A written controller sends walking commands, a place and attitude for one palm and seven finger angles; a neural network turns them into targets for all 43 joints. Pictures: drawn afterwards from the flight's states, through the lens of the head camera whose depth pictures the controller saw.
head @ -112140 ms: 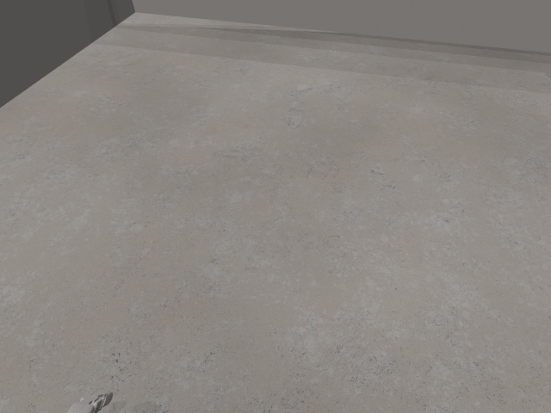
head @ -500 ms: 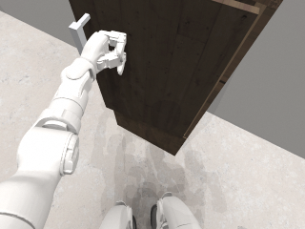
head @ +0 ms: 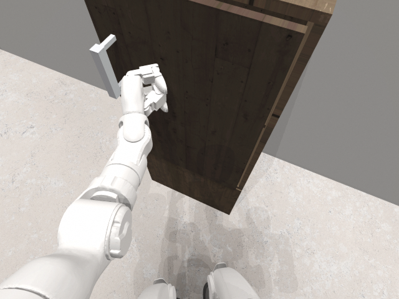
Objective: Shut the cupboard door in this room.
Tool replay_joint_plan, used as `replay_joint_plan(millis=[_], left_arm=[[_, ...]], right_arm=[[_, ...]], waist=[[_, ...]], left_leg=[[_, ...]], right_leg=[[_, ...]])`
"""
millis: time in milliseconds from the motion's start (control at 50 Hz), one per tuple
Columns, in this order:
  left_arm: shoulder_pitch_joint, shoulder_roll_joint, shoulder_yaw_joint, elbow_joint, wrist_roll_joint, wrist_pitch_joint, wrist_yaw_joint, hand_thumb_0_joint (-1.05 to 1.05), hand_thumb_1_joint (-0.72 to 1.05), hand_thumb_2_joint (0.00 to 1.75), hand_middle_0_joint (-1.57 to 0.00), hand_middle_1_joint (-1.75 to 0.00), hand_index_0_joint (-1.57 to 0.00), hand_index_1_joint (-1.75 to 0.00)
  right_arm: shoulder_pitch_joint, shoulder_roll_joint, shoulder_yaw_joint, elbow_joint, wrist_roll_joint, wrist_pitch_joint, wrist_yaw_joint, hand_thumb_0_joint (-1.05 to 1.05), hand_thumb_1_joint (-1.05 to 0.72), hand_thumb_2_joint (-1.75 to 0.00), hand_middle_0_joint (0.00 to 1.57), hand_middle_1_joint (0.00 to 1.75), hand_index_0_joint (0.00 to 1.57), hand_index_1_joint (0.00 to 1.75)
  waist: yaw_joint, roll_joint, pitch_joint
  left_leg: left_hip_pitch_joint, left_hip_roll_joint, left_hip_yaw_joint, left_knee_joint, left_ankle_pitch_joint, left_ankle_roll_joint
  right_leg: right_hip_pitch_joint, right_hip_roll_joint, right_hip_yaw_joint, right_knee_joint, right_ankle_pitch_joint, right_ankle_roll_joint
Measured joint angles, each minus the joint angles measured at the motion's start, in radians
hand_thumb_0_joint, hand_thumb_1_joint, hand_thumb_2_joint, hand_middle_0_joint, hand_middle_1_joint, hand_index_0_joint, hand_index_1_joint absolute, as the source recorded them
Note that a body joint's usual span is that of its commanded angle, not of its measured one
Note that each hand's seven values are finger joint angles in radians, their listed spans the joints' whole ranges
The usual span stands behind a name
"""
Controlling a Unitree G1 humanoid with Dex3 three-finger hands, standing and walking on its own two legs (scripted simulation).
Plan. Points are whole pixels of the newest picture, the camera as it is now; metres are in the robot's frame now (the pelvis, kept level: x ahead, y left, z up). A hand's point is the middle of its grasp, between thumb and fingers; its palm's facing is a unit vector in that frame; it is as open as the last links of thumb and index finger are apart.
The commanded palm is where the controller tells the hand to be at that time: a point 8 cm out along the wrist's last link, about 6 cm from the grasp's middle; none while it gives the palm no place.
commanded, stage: pull the fist back off the door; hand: left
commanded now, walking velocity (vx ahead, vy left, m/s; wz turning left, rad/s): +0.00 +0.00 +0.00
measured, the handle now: (112, 68) +0.59 +0.12 +0.09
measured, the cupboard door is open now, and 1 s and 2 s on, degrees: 0 0 0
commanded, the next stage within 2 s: draw the hand back to the body in 0.48 s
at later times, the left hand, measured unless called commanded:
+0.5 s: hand (159, 123) +0.43 +0.03 +0.09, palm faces -0.04 -1.00 -0.01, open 3.1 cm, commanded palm +0.41 +0.08 +0.09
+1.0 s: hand (112, 157) +0.34 +0.10 +0.13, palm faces -0.02 -1.00 -0.03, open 3.1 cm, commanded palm +0.31 +0.15 +0.15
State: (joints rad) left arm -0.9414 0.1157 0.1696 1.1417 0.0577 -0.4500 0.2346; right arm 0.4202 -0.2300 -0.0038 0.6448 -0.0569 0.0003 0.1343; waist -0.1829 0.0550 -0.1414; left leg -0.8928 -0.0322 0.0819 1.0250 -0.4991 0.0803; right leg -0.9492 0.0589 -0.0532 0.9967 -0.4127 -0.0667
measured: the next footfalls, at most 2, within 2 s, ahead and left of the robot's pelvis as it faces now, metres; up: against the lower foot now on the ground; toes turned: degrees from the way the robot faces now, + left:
none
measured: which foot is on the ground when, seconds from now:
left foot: down 0.00-1.00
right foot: down 0.00-1.00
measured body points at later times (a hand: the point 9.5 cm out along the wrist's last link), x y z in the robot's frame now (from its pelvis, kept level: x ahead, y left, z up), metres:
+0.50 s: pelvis +0.00 +0.00 +0.02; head +0.08 -0.01 +0.46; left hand +0.42 +0.08 +0.09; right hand +0.10 -0.26 -0.10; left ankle -0.01 +0.07 -0.67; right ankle +0.03 -0.08 -0.67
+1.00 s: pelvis +0.01 -0.01 +0.05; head +0.03 -0.02 +0.50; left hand +0.34 +0.15 +0.13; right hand +0.15 -0.25 -0.06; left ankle -0.01 +0.07 -0.67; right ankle +0.03 -0.08 -0.67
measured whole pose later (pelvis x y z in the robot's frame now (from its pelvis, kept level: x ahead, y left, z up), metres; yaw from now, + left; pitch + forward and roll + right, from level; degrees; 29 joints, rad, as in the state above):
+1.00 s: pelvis +0.01 -0.01 +0.05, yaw +1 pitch +6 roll +0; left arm -0.16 0.13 -0.04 0.31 -0.14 -0.21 0.03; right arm 0.28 -0.26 0.01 0.54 0.05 0.05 0.02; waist -0.02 0.04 -0.08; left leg -0.44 -0.04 0.05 0.74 -0.40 0.07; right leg -0.50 0.06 -0.06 0.72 -0.33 -0.07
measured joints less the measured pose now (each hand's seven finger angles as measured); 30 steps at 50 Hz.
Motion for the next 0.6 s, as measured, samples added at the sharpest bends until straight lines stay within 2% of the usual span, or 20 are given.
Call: replay_joint_plan(millis=[80, 140, 220, 320, 420, 520, 600], left_arm=[[0.066, -0.005, 0.020, -0.026, -0.069, 0.037, -0.026, 0.02, 0.90, 0.90, -1.30, -1.50, -1.31, -1.50], [0.139, -0.015, -0.004, -0.086, -0.099, 0.013, -0.042, 0.02, 0.90, 0.90, -1.30, -1.50, -1.30, -1.50], [0.214, -0.027, -0.093, -0.151, -0.091, -0.033, -0.068, 0.02, 0.90, 0.90, -1.30, -1.50, -1.30, -1.50], [0.281, -0.064, -0.176, -0.202, -0.096, -0.013, -0.070, 0.02, 0.91, 0.90, -1.30, -1.50, -1.30, -1.50], [0.333, -0.097, -0.196, -0.279, -0.109, -0.004, -0.033, 0.02, 0.90, 0.90, -1.30, -1.50, -1.30, -1.50], [0.309, -0.087, -0.196, -0.292, -0.077, -0.021, -0.012, 0.02, 0.90, 0.90, -1.30, -1.50, -1.31, -1.50], [0.281, -0.075, -0.182, -0.257, -0.077, 0.024, -0.025, 0.02, 0.90, 0.90, -1.30, -1.50, -1.31, -1.50]], right_arm=[[0.017, -0.009, 0.002, -0.020, 0.018, 0.023, -0.014, 0.01, -0.91, -0.90, 0.20, 0.30, 0.20, 0.30], [0.027, -0.015, -0.001, -0.031, 0.024, 0.021, -0.016, 0.01, -0.91, -0.90, 0.20, 0.30, 0.20, 0.30], [0.012, -0.026, -0.014, -0.031, 0.027, 0.018, -0.013, 0.01, -0.91, -0.90, 0.20, 0.30, 0.20, 0.30], [-0.049, -0.046, -0.029, -0.032, 0.036, 0.021, -0.025, 0.01, -0.91, -0.90, 0.20, 0.30, 0.19, 0.30], [-0.110, -0.043, -0.027, -0.043, 0.037, 0.009, -0.044, 0.01, -0.91, -0.90, 0.20, 0.30, 0.19, 0.30], [-0.139, -0.018, -0.009, -0.046, 0.033, 0.006, -0.047, 0.01, -0.91, -0.90, 0.20, 0.30, 0.19, 0.30], [-0.133, 0.000, 0.006, -0.048, 0.039, 0.026, -0.045, 0.01, -0.91, -0.90, 0.20, 0.30, 0.19, 0.30]], waist=[[0.022, -0.005, 0.004], [0.045, -0.018, 0.002], [0.068, -0.035, 0.010], [0.079, -0.033, 0.030], [0.079, -0.029, 0.039], [0.082, -0.028, 0.026], [0.090, -0.026, 0.015]], left_leg=[[0.087, 0.002, 0.010, -0.071, 0.021, -0.003], [0.129, 0.003, 0.006, -0.107, 0.034, -0.007], [0.144, -0.002, -0.015, -0.105, 0.036, -0.010], [0.141, -0.009, -0.034, -0.087, 0.033, -0.010], [0.153, -0.014, -0.023, -0.089, 0.033, -0.006], [0.157, -0.017, -0.014, -0.086, 0.029, -0.005], [0.164, -0.017, -0.013, -0.096, 0.031, -0.007]], right_leg=[[0.080, 0.007, 0.016, -0.063, 0.021, 0.001], [0.123, 0.009, 0.016, -0.097, 0.032, -0.002], [0.148, 0.004, -0.005, -0.104, 0.029, -0.007], [0.156, -0.005, -0.025, -0.096, 0.024, -0.006], [0.161, -0.009, -0.014, -0.086, 0.021, -0.001], [0.157, -0.012, -0.005, -0.071, 0.012, 0.000], [0.162, -0.012, -0.003, -0.077, 0.013, -0.001]])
